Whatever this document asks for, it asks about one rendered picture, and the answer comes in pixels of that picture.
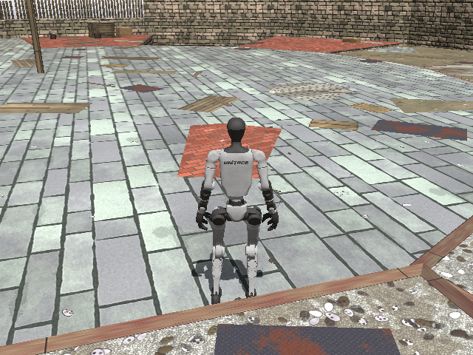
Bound left robot upper arm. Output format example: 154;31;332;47
203;149;221;191

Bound right robot upper arm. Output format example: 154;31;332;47
252;149;270;191

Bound right robot forearm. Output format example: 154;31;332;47
262;180;277;214

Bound left robot forearm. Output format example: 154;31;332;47
197;180;211;214

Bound robot right hand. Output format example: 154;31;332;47
262;211;279;231

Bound robot left hand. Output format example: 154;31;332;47
196;212;212;231

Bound right robot foot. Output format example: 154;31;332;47
245;287;256;298

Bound left robot thigh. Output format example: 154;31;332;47
211;206;227;258

